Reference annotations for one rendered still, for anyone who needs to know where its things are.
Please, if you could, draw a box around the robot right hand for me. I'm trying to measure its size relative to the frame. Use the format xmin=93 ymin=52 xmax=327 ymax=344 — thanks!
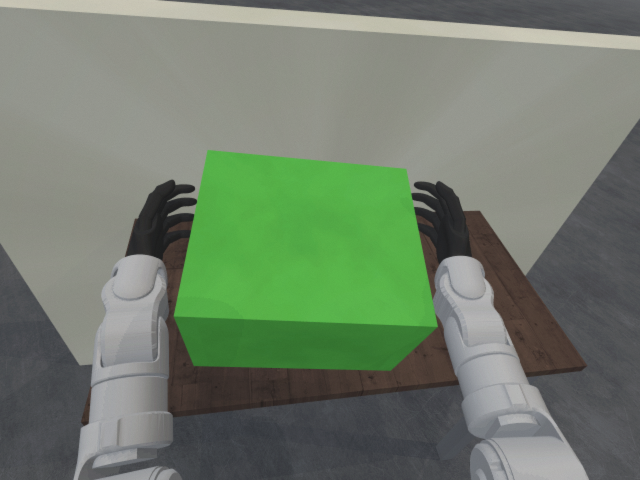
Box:
xmin=411 ymin=181 xmax=472 ymax=265

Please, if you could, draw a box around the robot left hand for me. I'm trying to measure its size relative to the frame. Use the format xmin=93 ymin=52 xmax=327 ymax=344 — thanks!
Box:
xmin=126 ymin=180 xmax=197 ymax=260

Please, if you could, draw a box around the right robot forearm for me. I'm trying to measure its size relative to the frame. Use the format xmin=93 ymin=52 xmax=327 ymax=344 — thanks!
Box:
xmin=433 ymin=256 xmax=589 ymax=480

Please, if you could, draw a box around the left robot forearm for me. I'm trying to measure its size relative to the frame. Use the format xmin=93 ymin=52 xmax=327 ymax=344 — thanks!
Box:
xmin=73 ymin=254 xmax=173 ymax=480

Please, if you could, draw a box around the carton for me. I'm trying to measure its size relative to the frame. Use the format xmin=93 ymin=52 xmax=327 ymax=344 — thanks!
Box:
xmin=174 ymin=150 xmax=438 ymax=371

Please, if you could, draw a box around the table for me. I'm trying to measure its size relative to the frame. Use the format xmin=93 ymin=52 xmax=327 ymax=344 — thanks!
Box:
xmin=81 ymin=211 xmax=587 ymax=461

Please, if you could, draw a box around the robot right upper arm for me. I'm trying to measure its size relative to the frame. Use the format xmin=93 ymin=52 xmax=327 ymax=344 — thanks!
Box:
xmin=470 ymin=436 xmax=587 ymax=480

